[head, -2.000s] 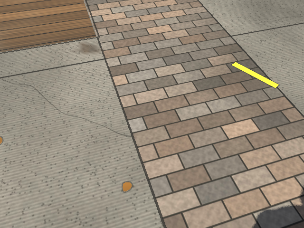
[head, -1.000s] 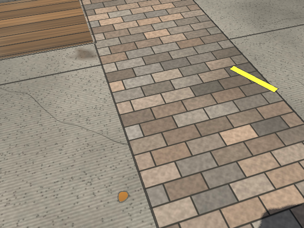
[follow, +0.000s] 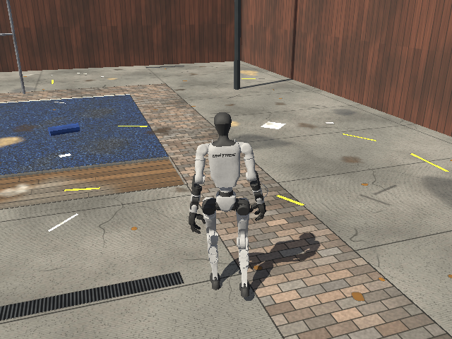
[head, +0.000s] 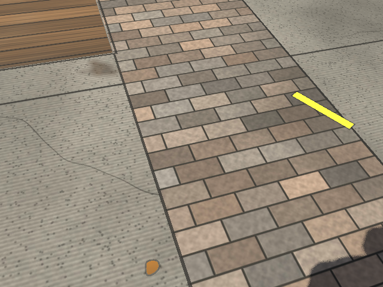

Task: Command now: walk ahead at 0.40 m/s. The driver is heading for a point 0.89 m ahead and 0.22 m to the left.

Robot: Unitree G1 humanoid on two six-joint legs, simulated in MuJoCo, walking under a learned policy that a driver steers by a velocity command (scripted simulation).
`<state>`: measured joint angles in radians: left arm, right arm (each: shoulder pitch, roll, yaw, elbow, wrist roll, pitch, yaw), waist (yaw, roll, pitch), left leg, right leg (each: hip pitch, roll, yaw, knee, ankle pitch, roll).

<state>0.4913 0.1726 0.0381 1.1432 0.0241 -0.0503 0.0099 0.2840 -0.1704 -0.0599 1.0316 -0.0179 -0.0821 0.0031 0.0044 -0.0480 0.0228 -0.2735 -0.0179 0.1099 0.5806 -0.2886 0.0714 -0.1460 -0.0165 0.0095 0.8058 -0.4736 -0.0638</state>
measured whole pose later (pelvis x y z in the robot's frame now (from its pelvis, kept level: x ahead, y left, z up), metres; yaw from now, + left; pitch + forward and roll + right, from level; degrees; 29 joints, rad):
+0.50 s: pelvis +0.26 -0.01 -0.01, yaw +1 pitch +0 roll +0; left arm 0.09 0.18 0.06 0.95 0.02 -0.08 -0.01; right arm 0.44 -0.15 -0.02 1.10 0.00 -0.09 -0.03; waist -0.02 0.01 0.10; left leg -0.16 -0.03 0.01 1.11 -0.45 0.07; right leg -0.42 0.06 -0.15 0.57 -0.16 -0.13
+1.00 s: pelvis +0.40 +0.02 +0.02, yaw +9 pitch +1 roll -1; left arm 0.37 0.22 0.06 1.03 0.03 -0.08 0.03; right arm 0.15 -0.17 -0.05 0.94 -0.03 -0.01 0.03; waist 0.04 -0.02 0.01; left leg -0.39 0.06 0.06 0.71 -0.33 0.07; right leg -0.05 0.01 -0.23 0.27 -0.24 -0.06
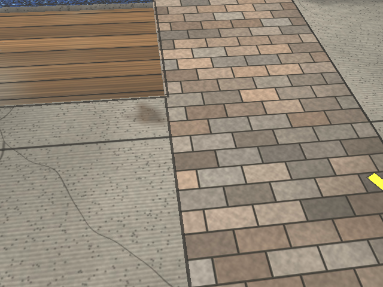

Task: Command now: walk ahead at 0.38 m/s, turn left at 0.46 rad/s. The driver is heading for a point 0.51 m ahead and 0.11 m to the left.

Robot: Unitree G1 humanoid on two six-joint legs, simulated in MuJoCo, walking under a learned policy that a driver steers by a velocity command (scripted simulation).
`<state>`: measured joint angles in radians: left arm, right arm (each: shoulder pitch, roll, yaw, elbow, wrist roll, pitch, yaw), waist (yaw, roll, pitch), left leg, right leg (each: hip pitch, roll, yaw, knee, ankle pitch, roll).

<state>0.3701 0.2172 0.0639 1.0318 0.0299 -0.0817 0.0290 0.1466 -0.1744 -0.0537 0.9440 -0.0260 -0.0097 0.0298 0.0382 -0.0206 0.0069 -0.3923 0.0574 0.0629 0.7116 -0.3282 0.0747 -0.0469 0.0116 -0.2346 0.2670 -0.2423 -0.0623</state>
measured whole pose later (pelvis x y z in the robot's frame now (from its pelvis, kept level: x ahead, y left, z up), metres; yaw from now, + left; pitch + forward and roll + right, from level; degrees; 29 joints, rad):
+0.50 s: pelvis +0.22 +0.09 -0.01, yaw +15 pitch +2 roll +0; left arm 0.04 0.23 0.05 0.82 0.03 -0.04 -0.04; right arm 0.43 -0.22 -0.06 0.96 -0.01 -0.07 0.00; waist -0.05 -0.04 0.05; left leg 0.07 -0.11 -0.08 0.20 -0.28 0.11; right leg -0.65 -0.08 -0.04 0.71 -0.04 0.01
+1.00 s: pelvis +0.42 +0.12 +0.00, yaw +17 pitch -1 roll -1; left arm 0.30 0.19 0.01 0.98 0.02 -0.06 0.00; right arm 0.18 -0.20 -0.02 0.95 -0.02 0.01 -0.01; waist 0.02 0.03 0.06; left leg -0.39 0.03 -0.02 0.67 -0.26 0.01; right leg -0.20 0.05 -0.09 0.36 -0.16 -0.08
